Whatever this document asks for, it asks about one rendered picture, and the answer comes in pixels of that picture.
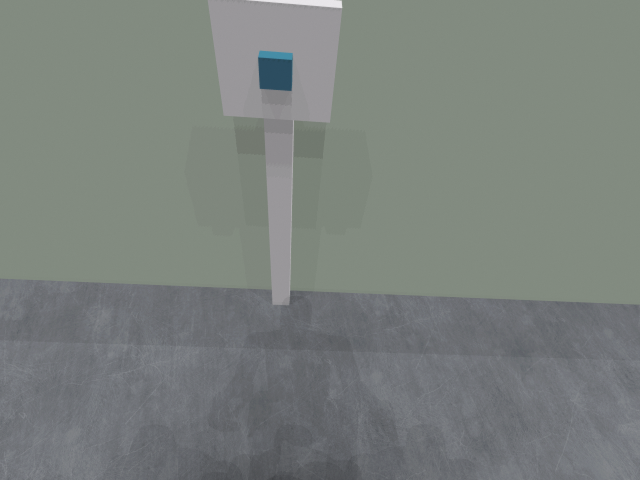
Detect panel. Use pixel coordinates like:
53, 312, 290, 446
208, 0, 342, 305

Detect button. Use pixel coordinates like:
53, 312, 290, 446
258, 51, 293, 91

